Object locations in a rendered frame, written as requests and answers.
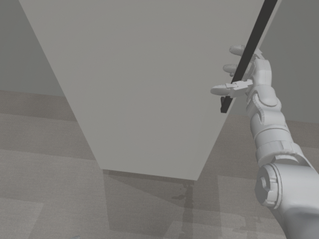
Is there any handle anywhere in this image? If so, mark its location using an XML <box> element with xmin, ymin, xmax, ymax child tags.
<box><xmin>221</xmin><ymin>0</ymin><xmax>278</xmax><ymax>113</ymax></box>

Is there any robot right forearm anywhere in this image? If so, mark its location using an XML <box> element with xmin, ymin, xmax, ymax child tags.
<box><xmin>246</xmin><ymin>85</ymin><xmax>319</xmax><ymax>175</ymax></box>

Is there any fridge door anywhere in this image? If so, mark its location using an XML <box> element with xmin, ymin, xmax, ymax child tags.
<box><xmin>19</xmin><ymin>0</ymin><xmax>282</xmax><ymax>181</ymax></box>

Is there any right robot upper arm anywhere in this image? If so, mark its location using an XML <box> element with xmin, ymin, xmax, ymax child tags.
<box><xmin>255</xmin><ymin>163</ymin><xmax>319</xmax><ymax>239</ymax></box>

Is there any robot right hand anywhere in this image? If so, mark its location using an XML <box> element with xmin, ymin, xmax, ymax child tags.
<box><xmin>210</xmin><ymin>45</ymin><xmax>272</xmax><ymax>98</ymax></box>

